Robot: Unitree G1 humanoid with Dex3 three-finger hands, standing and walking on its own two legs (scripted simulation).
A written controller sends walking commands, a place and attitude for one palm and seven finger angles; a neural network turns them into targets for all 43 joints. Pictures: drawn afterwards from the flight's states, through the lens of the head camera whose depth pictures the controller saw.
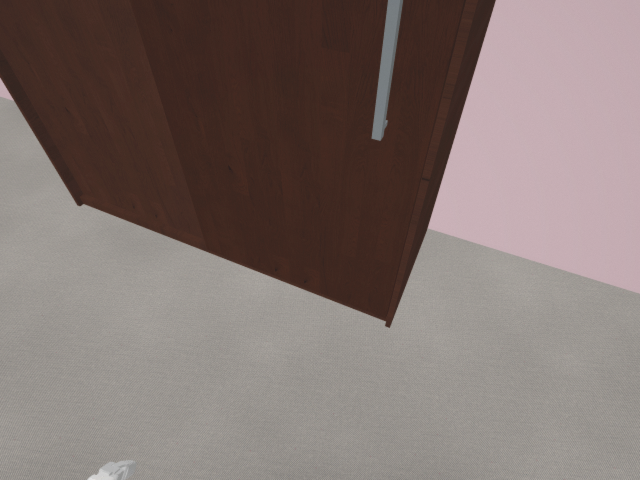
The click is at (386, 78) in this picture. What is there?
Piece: wardrobe's sliding door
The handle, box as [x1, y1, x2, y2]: [371, 0, 402, 140]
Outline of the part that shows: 402,0 388,0 371,138 379,140 383,135 383,130 387,122 385,116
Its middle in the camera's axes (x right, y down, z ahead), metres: +0.13 -0.34 +0.73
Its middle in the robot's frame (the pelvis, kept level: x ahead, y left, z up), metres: +0.80 -0.09 +0.18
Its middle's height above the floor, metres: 0.95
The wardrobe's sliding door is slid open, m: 0.00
